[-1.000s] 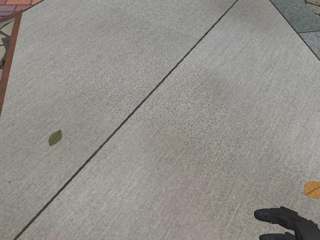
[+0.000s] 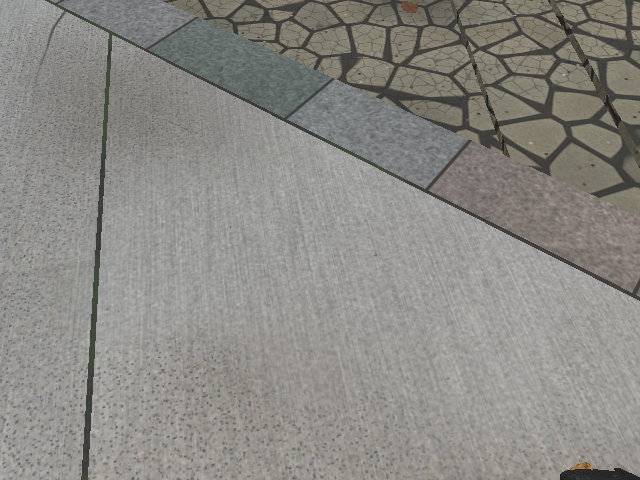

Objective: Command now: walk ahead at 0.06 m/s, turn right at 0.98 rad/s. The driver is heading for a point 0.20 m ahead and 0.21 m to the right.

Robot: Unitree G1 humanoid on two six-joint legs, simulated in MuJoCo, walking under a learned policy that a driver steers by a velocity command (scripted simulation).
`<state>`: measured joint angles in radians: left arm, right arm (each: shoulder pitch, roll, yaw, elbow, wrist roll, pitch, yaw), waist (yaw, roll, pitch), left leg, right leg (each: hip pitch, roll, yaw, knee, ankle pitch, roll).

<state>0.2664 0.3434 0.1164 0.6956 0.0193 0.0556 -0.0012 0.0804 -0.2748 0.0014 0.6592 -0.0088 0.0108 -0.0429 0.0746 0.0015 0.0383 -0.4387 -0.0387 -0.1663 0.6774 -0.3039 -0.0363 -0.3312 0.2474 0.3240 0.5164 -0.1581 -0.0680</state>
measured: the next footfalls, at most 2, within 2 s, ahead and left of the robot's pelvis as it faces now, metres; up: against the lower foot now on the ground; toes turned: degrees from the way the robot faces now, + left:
left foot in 0.04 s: +0.11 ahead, +0.14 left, +0.00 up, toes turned -11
right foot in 0.52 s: -0.02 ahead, -0.07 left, +0.00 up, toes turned -30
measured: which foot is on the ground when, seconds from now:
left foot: up 0.00-0.02, down 0.04-0.50, up 0.52-0.98, down 1.00-1.00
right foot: down 0.00-0.04, up 0.06-0.50, down 0.52-1.00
